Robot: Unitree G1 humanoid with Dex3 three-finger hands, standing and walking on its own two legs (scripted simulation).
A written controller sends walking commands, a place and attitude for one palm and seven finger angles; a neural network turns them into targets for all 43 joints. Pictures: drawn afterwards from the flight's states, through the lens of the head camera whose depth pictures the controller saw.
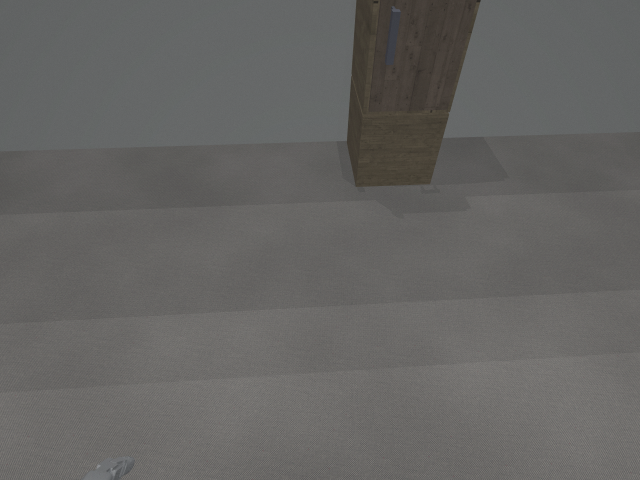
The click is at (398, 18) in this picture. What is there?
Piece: cupboard door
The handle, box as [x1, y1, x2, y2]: [385, 6, 400, 64]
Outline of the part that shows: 393,6 391,6 391,16 387,48 385,54 386,64 392,64 400,14 400,11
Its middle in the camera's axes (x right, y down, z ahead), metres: +0.25 -0.72 +1.38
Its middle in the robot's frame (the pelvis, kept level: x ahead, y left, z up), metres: +1.53 -0.18 -0.03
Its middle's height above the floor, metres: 0.73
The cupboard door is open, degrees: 0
